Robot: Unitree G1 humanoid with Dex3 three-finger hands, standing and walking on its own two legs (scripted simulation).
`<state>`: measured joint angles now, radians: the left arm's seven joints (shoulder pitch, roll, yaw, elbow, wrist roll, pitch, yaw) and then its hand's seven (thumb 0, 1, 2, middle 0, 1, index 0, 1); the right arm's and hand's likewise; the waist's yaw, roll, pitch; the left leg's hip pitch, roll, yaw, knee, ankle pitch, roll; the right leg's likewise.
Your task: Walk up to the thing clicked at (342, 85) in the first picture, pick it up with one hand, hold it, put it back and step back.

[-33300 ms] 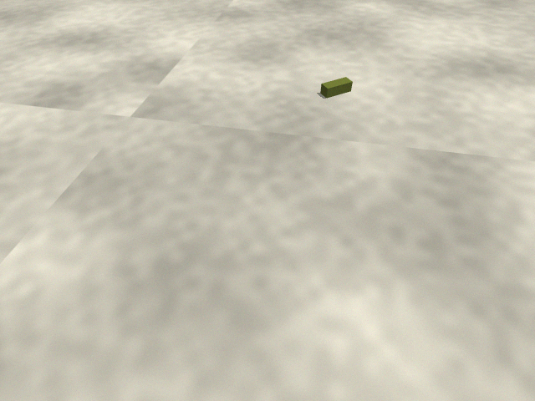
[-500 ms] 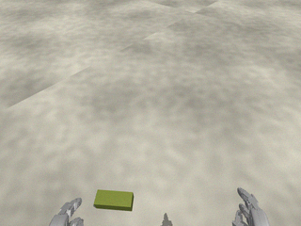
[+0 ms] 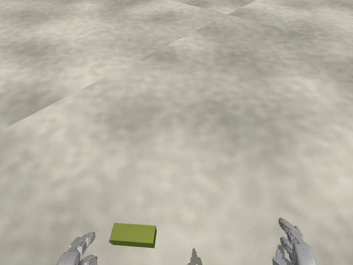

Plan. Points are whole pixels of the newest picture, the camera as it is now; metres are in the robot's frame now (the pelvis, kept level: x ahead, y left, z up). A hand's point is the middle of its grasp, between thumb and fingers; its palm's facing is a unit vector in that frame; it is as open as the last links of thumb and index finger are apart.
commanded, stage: home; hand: left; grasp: from above
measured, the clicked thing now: (134, 235) +0.45 +0.23 -0.68
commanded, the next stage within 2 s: stand in 0.02 s
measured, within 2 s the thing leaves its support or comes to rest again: neither
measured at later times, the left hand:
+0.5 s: hand out of the picture +0.08 +0.24 -0.11, palm faces +0.05 -0.94 -0.35, open 7.4 cm
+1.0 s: hand out of the picture +0.03 +0.23 -0.09, palm faces +0.06 -0.94 -0.34, open 7.4 cm
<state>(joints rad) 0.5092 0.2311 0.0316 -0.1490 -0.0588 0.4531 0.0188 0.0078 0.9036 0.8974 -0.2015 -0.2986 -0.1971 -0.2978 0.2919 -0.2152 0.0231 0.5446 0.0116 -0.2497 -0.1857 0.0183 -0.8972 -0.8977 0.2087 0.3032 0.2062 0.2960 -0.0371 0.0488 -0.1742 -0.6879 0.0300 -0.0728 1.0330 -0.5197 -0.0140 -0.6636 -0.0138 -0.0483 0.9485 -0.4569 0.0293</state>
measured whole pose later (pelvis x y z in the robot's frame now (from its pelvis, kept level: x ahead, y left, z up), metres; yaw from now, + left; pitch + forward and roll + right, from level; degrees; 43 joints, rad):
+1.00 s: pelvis -0.01 -0.01 +0.06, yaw +1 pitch -5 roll +0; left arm 0.19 0.29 0.04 1.11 0.03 0.01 0.02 0.00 0.90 0.90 -0.20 -0.30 -0.20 -0.30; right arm 0.17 -0.29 -0.04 1.09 -0.02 0.00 -0.02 0.01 -0.90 -0.90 0.21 0.30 0.20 0.30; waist 0.02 0.03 0.06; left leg -0.12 0.00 -0.05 0.42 -0.22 -0.01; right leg -0.12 -0.05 -0.04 0.42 -0.20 0.03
